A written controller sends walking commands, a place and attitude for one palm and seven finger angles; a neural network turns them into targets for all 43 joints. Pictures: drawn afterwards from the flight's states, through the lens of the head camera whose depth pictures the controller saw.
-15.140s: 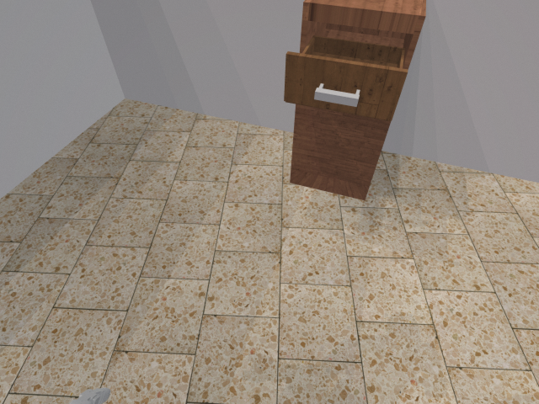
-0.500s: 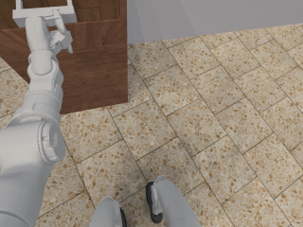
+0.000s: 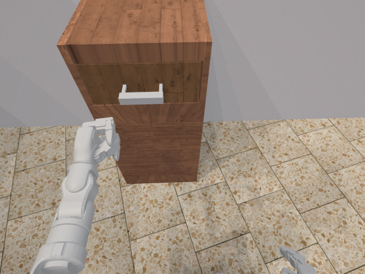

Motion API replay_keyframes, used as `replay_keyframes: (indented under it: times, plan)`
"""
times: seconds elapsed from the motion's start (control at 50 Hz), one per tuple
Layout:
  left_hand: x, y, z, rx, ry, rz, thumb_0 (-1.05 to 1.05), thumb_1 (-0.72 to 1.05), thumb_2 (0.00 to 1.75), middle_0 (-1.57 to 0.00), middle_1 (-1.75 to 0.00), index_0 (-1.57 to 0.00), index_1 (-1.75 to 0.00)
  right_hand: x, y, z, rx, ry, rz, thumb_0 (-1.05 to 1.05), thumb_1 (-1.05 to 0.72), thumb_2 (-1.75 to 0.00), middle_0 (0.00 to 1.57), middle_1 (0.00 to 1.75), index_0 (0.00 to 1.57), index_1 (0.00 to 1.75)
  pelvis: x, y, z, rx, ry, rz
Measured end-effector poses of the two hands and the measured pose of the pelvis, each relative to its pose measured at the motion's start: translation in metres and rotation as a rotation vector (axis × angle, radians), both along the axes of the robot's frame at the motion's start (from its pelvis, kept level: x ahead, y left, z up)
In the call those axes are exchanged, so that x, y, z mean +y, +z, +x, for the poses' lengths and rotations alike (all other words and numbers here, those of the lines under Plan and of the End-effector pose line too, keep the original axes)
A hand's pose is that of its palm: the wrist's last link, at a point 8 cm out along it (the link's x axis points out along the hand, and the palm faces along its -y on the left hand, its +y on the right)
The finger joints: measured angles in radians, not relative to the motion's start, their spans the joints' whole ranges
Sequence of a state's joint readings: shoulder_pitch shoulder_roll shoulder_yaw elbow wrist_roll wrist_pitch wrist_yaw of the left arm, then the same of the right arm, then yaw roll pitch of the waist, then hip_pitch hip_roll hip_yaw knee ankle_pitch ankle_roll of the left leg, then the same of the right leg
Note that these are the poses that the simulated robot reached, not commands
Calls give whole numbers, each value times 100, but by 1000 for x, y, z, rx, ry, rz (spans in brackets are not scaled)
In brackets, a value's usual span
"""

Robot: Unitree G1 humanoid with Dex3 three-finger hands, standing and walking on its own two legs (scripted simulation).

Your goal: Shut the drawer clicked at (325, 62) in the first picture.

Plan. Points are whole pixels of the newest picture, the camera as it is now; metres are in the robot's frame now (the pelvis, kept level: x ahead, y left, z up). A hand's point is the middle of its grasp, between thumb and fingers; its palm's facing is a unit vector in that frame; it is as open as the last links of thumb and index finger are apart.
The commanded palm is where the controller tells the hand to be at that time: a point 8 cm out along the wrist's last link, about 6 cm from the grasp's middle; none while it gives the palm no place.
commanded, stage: draw the hand back to the body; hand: left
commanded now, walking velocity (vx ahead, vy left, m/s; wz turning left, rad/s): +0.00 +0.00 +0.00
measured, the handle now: (142, 92) +0.61 +0.14 +0.00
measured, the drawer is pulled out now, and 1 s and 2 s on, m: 0.00 0.00 0.00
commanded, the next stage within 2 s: step back with the hand held close in 0.90 s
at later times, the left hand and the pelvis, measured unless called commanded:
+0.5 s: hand (34, 197) +0.22 +0.23 +0.16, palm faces +0.28 -0.91 -0.31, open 3.2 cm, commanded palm +0.17 +0.27 +0.17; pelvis -0.01 +0.01 +0.03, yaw +1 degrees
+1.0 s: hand out of the picture +0.16 +0.25 +0.19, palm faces +0.43 -0.82 -0.39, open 3.2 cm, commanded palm +0.10 +0.29 +0.21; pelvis -0.02 +0.01 +0.03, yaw +1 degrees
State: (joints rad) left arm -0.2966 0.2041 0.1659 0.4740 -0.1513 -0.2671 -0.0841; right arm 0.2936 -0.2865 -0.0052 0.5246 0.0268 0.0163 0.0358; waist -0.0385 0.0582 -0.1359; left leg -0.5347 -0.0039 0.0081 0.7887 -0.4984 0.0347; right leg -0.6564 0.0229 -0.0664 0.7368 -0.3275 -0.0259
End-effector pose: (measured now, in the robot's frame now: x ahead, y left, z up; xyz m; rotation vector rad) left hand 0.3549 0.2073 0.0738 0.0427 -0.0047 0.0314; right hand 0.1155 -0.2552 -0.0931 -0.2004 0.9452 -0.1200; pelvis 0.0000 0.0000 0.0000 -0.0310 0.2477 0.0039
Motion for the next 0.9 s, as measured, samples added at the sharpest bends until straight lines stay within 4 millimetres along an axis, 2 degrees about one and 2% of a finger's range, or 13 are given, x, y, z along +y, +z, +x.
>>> replay_keyframes:
  times: [0.04, 0.12, 0.26, 0.46, 0.6, 0.76, 0.82, 0.9]
  plan:
    - [3, 5, -14, 0, 1, -2, 1, 90, 90, -140, -160, -140, -160, 5, 7, 15, -63, 15, 5, 1, -91, -90, 20, 30, 20, 30, 1, 2, -2, -24, 0, 3]
    - [12, 23, -43, 17, 30, 126, 1, 90, 90, -140, -160, -140, -160, 19, 22, 37, -140, 19, 18, 1, -91, -90, 20, 30, 20, 30, 2, 10, -7, -91, 1, 16]
    - [34, 60, -90, -11, 125, 220, 1, 89, 90, -140, -160, -140, -160, 46, 41, 55, -214, 76, 35, 1, -91, -90, 20, 30, 20, 30, 5, 24, -12, -192, 10, 18]
    - [57, 89, -155, -44, 222, 270, 1, 89, 90, -140, -160, -140, -160, 64, 48, 52, -234, 133, 33, 2, -90, -90, 20, 30, 20, 30, 11, 33, -13, -281, 16, 15]
    - [75, 118, -194, -115, 295, 347, 1, 89, 90, -140, -160, -140, -160, 62, 48, 47, -244, 142, 21, 2, -90, -90, 20, 30, 20, 30, 12, 35, -12, -308, 16, 13]
    - [89, 143, -236, -162, 369, 445, 1, 89, 90, -141, -160, -140, -160, 54, 53, 45, -279, 137, 3, 2, -90, -90, 20, 30, 20, 30, 11, 34, -13, -321, 14, 11]
    - [91, 146, -245, -172, 393, 455, 1, 89, 90, -141, -160, -140, -160, 52, 53, 45, -291, 140, -2, 2, -90, -90, 20, 30, 20, 30, 10, 34, -16, -329, 18, 12]
    - [88, 137, -245, -159, 408, 422, 1, 89, 90, -141, -160, -140, -160, 51, 52, 44, -293, 148, -8, 2, -90, -90, 20, 30, 20, 30, 9, 33, -21, -334, 22, 16]
